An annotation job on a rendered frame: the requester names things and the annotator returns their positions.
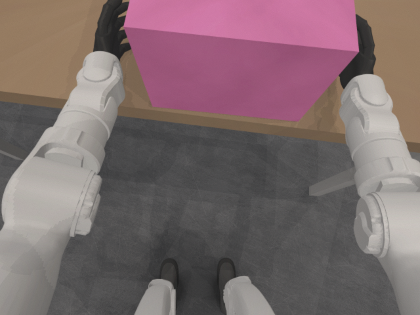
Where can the robot left hand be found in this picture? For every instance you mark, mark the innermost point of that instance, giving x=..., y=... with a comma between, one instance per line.
x=108, y=38

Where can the robot shin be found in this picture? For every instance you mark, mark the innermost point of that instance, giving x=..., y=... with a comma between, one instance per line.
x=160, y=282
x=233, y=281

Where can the left robot shin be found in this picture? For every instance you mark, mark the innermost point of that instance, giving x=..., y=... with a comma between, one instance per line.
x=160, y=282

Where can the carton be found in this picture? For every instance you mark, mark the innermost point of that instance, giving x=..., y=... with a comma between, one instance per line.
x=258, y=58

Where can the right robot forearm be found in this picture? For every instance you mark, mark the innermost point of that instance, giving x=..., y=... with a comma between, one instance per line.
x=378, y=149

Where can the robot right hand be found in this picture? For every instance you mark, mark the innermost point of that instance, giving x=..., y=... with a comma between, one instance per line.
x=364, y=61

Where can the right robot upper arm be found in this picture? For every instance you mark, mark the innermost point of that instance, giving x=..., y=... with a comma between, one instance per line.
x=387, y=225

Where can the table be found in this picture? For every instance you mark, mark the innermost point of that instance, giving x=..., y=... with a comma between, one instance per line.
x=43, y=44

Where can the left robot upper arm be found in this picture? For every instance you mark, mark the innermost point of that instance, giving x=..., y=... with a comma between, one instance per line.
x=50, y=202

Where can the right robot shin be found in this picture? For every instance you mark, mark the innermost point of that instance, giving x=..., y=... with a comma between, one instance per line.
x=233, y=281

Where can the left robot forearm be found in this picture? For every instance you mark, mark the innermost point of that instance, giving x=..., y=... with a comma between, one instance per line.
x=85, y=123

